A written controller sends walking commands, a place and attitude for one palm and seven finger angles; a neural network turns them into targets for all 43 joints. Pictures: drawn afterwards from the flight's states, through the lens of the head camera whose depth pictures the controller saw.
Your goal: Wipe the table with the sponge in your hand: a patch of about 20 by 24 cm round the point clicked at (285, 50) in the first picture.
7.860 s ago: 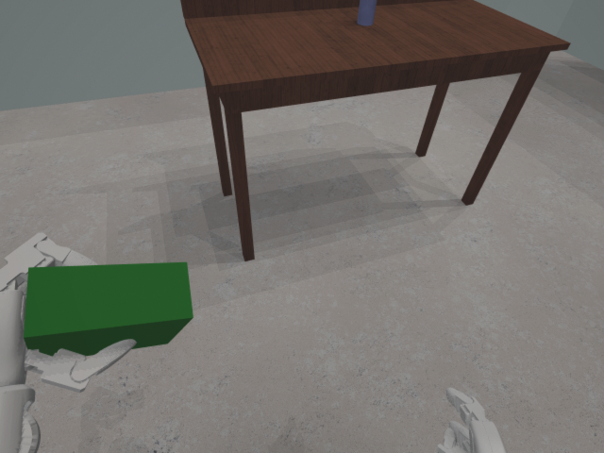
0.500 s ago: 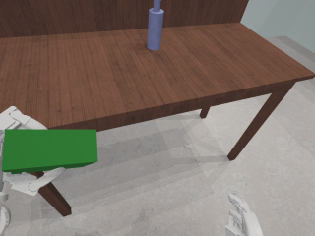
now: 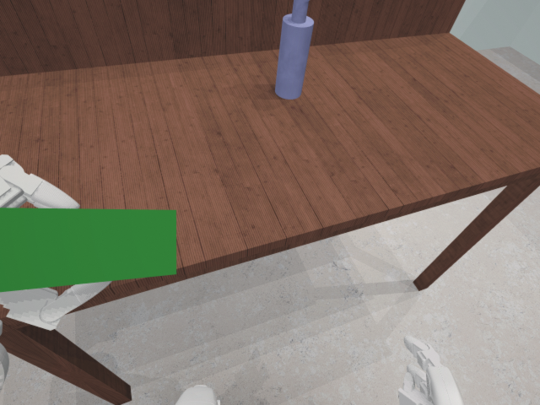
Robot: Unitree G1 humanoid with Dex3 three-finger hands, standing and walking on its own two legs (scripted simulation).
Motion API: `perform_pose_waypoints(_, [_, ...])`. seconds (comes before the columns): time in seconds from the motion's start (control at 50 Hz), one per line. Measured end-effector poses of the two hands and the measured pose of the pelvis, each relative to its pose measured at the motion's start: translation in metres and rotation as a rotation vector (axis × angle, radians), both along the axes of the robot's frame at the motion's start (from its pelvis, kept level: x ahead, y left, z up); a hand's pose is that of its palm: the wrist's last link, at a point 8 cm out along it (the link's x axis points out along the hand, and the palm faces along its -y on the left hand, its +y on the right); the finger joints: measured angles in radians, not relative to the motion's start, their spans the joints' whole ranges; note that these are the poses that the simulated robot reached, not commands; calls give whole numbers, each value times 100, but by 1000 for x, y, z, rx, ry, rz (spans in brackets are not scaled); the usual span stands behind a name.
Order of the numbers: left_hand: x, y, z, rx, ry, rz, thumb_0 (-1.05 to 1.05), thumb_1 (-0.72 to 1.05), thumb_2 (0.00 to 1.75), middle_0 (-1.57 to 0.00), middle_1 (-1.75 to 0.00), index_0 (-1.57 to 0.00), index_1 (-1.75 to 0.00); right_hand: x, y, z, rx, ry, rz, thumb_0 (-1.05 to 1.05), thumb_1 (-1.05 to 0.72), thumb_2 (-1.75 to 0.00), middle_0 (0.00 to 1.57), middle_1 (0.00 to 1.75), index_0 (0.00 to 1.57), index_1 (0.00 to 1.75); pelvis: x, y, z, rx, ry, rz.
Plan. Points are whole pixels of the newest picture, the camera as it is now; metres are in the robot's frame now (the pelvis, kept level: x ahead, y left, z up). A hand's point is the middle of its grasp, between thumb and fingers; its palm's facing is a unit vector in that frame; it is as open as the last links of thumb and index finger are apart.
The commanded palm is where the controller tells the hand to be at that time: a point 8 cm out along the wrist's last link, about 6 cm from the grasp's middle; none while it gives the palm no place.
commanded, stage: shuffle to correct the standing spot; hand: left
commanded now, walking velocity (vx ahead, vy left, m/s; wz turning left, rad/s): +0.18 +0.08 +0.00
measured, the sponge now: (113, 243) +0.23 +0.19 +0.19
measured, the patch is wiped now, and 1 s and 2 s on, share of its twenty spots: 0.00 0.00 0.00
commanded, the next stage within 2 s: come to a stop and stand still in 0.04 s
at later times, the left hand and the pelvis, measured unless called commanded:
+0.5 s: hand (54, 152) +0.33 +0.30 +0.19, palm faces +0.40 -0.81 -0.42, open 10.1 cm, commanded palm +0.27 +0.32 +0.20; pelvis +0.10 +0.05 +0.02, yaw -1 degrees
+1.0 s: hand (65, 174) +0.31 +0.28 +0.18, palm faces +0.41 -0.84 -0.35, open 10.1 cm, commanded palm +0.26 +0.31 +0.20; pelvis +0.09 +0.04 +0.02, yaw -1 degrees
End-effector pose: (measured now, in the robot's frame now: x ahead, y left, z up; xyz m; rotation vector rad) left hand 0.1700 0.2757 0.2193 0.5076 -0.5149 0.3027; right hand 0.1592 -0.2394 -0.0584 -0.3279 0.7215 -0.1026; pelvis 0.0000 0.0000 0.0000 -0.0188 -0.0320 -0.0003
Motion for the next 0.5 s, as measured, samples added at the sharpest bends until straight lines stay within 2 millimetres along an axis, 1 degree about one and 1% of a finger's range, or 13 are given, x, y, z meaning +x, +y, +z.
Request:
perform_pose_waypoints(0.06, [21, 21, 1, 29, -19, 18, -1, -49, 100, -74, -136, -75, -135, 19, 21, -4, 38, -44, -45, 2, -91, -90, 20, 30, 20, 30, 16, 14, -4, 21, -9, -5])
perform_pose_waypoints(0.1, [37, 35, -1, 34, 10, 55, -1, -49, 100, -74, -136, -75, -135, 29, 37, -5, 80, -52, -51, 2, -91, -90, 20, 30, 20, 30, 25, 18, -1, 25, -2, -3])
perform_pose_waypoints(0.14, [51, 44, -6, 16, 55, 91, -1, -49, 100, -74, -136, -75, -135, 38, 52, -6, 127, -53, -42, 2, -91, -90, 20, 30, 20, 30, 34, 21, 1, 25, 8, -4])
perform_pose_waypoints(0.18, [61, 45, -10, -6, 91, 109, -1, -49, 100, -74, -136, -75, -135, 47, 63, -9, 167, -55, -25, 2, -91, -90, 20, 30, 20, 30, 44, 23, 2, 29, 16, -11])
perform_pose_waypoints(0.22, [68, 38, -14, -17, 120, 105, -1, -49, 100, -74, -136, -75, -135, 56, 70, -14, 191, -49, -4, 1, -91, -90, 20, 30, 20, 30, 55, 25, 1, 23, 18, -9])
perform_pose_waypoints(0.28, [79, 28, -14, -43, 149, 71, -1, -49, 100, -74, -136, -75, -135, 67, 75, -18, 196, -4, 16, 1, -91, -90, 20, 30, 21, 30, 70, 30, 6, 11, 21, 7])
perform_pose_waypoints(0.32, [87, 28, -12, -51, 147, 55, -1, -49, 100, -74, -136, -75, -135, 74, 76, -16, 178, 21, 20, 2, -91, -90, 20, 30, 21, 30, 79, 34, 10, 19, 25, 5])
perform_pose_waypoints(0.38, [98, 42, -11, -31, 146, 62, -1, -49, 100, -74, -136, -75, -135, 87, 74, -12, 134, 29, 8, 2, -91, -90, 20, 30, 21, 30, 90, 41, 10, 23, 27, -9])
perform_pose_waypoints(0.44, [110, 57, -12, -32, 168, 87, -1, -49, 100, -74, -136, -75, -135, 99, 72, -4, 114, 18, -21, 2, -91, -90, 20, 30, 21, 30, 97, 46, 14, 28, 21, -20])
perform_pose_waypoints(0.5, [120, 62, -11, -46, 186, 100, -1, -49, 100, -74, -136, -75, -135, 109, 71, 6, 107, -11, -14, 2, -91, -90, 20, 30, 20, 30, 101, 47, 19, 19, 21, -21])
